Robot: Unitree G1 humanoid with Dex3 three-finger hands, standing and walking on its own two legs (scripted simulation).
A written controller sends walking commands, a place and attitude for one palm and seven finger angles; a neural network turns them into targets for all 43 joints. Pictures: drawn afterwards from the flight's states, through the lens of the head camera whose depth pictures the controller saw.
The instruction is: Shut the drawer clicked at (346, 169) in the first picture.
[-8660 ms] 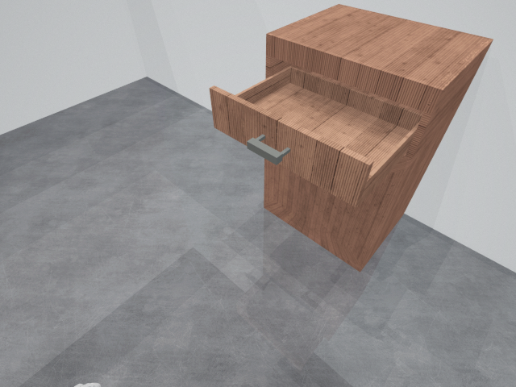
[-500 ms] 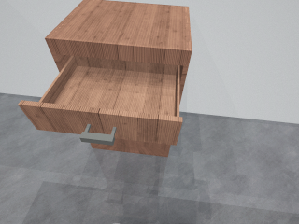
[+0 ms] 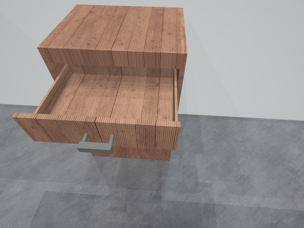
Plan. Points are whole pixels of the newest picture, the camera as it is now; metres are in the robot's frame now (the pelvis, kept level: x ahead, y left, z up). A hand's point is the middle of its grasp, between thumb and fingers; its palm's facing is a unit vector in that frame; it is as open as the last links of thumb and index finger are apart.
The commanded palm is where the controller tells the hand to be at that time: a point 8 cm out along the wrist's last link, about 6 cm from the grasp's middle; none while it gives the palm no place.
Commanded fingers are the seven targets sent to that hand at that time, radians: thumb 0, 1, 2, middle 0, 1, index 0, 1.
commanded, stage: come to a stop and stand still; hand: left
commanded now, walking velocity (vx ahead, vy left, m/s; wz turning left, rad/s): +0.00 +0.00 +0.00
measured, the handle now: (97, 142) +0.38 +0.19 -0.04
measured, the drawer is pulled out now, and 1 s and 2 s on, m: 0.29 0.29 0.29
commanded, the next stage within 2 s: look again from close up in 0.50 s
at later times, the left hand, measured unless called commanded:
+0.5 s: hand out of the picture +0.02 +0.18 -0.17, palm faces +0.02 -0.98 -0.18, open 7.3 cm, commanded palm none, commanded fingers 0.00 0.90 0.90 -0.20 -0.30 -0.20 -0.30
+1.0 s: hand out of the picture +0.02 +0.18 -0.17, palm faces +0.01 -0.98 -0.19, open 7.3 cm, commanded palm none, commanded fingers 0.00 0.90 0.90 -0.20 -0.30 -0.20 -0.30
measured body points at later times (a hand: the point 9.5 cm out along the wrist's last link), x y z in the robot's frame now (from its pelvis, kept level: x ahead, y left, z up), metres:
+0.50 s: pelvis +0.02 +0.01 +0.00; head +0.04 +0.02 +0.45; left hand +0.02 +0.23 -0.16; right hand +0.05 -0.22 -0.15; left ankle +0.00 +0.09 -0.74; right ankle +0.02 -0.13 -0.74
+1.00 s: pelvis +0.02 +0.02 +0.01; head +0.04 +0.02 +0.45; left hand +0.02 +0.23 -0.16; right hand -0.01 -0.19 -0.16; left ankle +0.00 +0.09 -0.74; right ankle +0.02 -0.13 -0.74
